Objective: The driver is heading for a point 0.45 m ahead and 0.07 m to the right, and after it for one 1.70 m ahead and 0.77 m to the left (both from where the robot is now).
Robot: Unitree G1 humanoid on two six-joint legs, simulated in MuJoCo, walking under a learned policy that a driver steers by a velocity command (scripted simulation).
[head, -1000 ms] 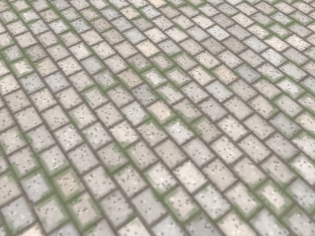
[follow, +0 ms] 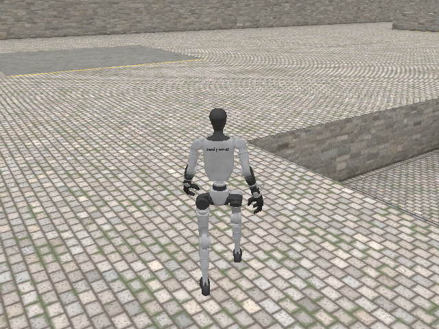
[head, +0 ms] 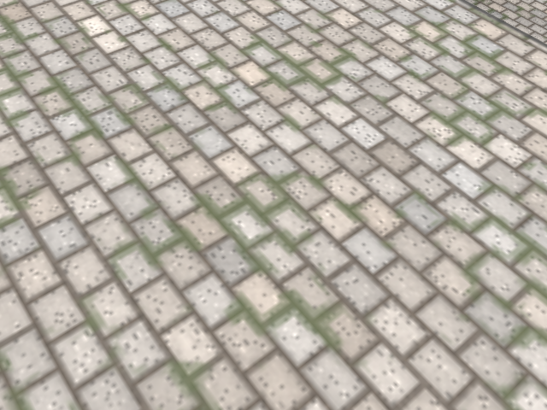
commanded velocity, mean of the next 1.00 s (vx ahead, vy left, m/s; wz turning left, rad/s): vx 0.29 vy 0.00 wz -0.06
